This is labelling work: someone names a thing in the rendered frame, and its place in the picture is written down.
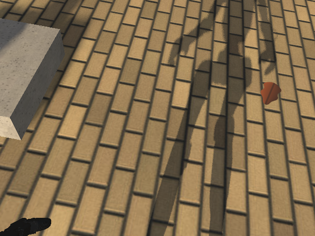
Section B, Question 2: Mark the robot left hand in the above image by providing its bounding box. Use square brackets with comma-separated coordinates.
[0, 217, 51, 236]

